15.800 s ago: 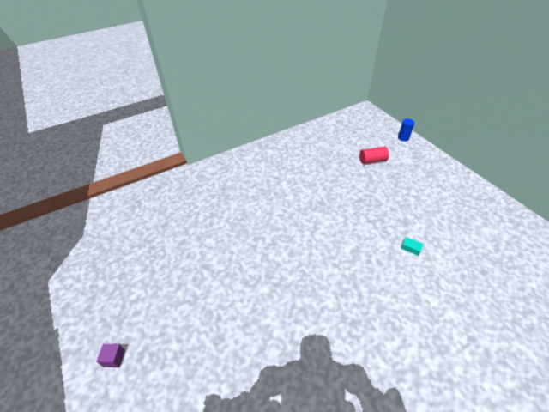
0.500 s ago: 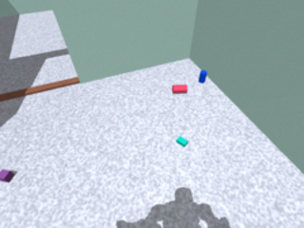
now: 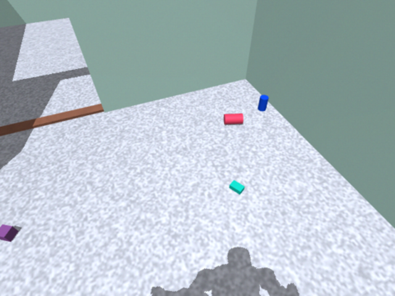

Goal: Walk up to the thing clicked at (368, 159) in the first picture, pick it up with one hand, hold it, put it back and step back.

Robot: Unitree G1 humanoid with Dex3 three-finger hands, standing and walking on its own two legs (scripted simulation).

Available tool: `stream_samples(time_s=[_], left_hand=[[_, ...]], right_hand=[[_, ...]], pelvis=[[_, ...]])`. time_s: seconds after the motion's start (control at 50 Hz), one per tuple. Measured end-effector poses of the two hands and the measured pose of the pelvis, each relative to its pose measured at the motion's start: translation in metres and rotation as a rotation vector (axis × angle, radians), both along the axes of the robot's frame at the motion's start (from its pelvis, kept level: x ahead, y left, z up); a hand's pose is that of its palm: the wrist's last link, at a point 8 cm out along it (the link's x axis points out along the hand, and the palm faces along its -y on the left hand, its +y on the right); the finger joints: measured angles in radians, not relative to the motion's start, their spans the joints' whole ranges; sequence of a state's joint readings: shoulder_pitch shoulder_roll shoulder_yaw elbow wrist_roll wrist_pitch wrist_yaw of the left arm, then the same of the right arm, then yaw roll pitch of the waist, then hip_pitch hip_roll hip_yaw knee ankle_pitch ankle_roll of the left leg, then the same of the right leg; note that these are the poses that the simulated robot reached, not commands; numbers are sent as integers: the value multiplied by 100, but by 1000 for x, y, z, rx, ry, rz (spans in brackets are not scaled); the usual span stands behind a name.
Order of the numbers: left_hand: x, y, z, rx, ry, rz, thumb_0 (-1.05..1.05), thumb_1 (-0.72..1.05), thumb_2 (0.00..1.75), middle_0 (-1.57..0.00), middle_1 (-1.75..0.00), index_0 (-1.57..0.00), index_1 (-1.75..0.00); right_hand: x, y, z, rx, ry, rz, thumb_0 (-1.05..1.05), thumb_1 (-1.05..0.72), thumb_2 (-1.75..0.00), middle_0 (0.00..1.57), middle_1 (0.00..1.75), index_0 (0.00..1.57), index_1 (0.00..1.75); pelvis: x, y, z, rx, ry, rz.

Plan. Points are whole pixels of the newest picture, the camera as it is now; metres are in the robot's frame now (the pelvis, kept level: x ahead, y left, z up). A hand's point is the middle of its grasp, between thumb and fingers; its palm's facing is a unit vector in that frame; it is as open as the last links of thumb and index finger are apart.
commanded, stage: walk up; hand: right
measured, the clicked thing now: (233, 118) +1.48 -0.26 -0.74
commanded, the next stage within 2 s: none
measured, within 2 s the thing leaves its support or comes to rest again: neither
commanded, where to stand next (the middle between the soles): +1.10 -0.01 m, yaw +0 degrees
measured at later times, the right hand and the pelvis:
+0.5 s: hand out of the picture +0.17 -0.23 -0.14, palm faces +0.02 +0.91 -0.42, open 7.4 cm; pelvis +0.15 +0.05 -0.01, yaw +0 degrees
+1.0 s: hand (278, 174) +0.51 -0.23 -0.14, palm faces -0.06 +0.93 -0.35, open 7.4 cm; pelvis +0.41 +0.04 -0.01, yaw +1 degrees
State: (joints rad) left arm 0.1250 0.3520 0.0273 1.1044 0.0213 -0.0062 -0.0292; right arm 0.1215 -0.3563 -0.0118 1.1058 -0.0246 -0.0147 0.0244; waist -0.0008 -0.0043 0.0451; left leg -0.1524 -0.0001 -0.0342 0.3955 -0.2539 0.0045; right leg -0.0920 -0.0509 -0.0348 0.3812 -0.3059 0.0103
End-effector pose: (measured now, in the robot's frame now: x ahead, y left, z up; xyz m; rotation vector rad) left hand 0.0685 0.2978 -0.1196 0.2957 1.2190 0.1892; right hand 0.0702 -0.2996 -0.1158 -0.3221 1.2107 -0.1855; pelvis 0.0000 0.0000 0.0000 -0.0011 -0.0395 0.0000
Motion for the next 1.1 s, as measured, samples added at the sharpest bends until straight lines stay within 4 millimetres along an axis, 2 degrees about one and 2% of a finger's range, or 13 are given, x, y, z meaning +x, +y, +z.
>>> stream_samples(time_s=[0.12,0.22,0.28,0.34,0.42,0.48,0.56,0.68,0.74,0.84,0.92,1.02,1.1], left_hand=[[-3,23,-1,15,-42,36,0,90,89,-20,-30,-20,-30],[-10,56,-9,21,10,85,0,90,89,-20,-30,-20,-30],[3,75,-21,31,71,82,1,90,89,-20,-30,-20,-29],[37,78,-17,16,70,56,1,90,90,-20,-30,-20,-29],[97,76,-9,-9,-5,8,1,90,90,-20,-30,-20,-29],[141,72,-7,-18,-37,-29,1,90,90,-20,-30,-20,-29],[201,62,-7,-19,-45,-85,1,90,90,-20,-30,-20,-29],[302,41,-6,14,-93,-141,1,90,90,-20,-30,-20,-29],[338,33,3,27,-168,-135,1,90,89,-20,-30,-20,-29],[363,33,23,35,-194,-55,0,90,89,-20,-30,-20,-29],[373,42,26,44,-154,-37,0,90,89,-20,-30,-20,-30],[392,62,14,30,-102,-11,0,90,89,-20,-30,-20,-30],[420,83,-11,11,-59,12,1,90,89,-20,-30,-20,-30]], right_hand=[[10,-11,2,-21,13,17,1,-90,-90,20,30,21,30],[49,-2,10,-62,0,58,1,-90,-90,20,30,21,30],[68,7,14,-90,-72,39,1,-90,-90,20,30,21,30],[71,15,23,-98,-75,0,1,-90,-90,20,30,21,30],[77,22,28,-99,-29,-37,1,-90,-90,20,30,21,30],[89,26,22,-90,1,-54,1,-90,-90,20,30,21,30],[118,28,6,-62,19,-66,1,-90,-90,20,30,21,30],[186,22,-32,-14,42,-83,1,-90,-90,21,30,21,30],[229,26,-33,17,44,-67,1,-90,-90,20,30,21,30],[314,28,-10,38,-43,14,1,-90,-90,20,30,21,30],[376,23,4,19,-121,47,1,-90,-90,20,30,21,30],[441,27,12,-16,-128,89,1,-90,-90,20,30,20,30],[489,40,12,-55,-129,90,1,-90,-90,20,30,20,30]], pelvis=[[18,5,-8,-8,12,36],[44,28,-14,-25,-8,48],[65,41,-20,5,-12,30],[88,47,-13,1,-14,29],[121,52,-5,13,-18,24],[145,53,-7,27,-21,9],[183,52,-14,44,-17,-12],[256,41,-31,1,-4,-25],[284,31,-28,9,-7,-19],[335,27,-9,17,-18,-4],[374,32,-5,4,-30,-3],[422,45,-9,-17,-32,15],[470,62,-23,-29,-22,7]])
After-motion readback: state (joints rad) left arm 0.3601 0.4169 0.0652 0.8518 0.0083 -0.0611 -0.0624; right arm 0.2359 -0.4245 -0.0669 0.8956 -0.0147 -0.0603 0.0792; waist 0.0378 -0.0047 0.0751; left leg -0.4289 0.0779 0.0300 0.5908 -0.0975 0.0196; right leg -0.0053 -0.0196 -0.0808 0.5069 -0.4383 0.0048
